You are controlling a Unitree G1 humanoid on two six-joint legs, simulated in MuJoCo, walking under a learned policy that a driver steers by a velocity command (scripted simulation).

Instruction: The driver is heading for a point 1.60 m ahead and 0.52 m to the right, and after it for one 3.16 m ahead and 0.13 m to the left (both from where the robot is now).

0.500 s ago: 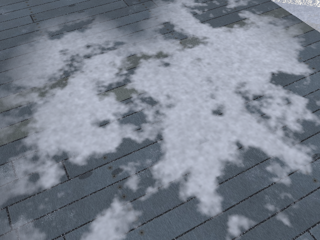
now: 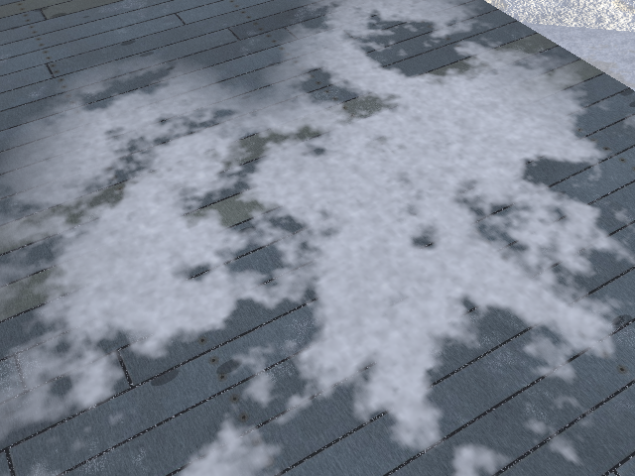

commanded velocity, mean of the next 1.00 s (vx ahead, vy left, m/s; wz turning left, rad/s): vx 0.44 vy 0.00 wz -0.20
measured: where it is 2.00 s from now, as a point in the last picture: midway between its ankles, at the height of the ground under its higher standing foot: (444, 300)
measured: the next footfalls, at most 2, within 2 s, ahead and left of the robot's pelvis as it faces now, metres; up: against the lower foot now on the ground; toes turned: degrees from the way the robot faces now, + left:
right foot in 0.10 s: +0.02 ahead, -0.12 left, +0.00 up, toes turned -1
left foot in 0.58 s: +0.40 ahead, +0.11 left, +0.00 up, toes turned +1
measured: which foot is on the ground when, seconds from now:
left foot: down 0.00-0.10, up 0.12-0.56, down 0.58-1.00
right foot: up 0.00-0.08, down 0.10-0.60, up 0.62-1.00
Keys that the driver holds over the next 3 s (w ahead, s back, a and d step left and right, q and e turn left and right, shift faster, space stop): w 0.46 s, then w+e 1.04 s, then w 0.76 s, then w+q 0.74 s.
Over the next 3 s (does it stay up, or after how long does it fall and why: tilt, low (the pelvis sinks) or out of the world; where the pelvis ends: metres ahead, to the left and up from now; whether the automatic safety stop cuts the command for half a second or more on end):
stays up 1.40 -0.50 0.02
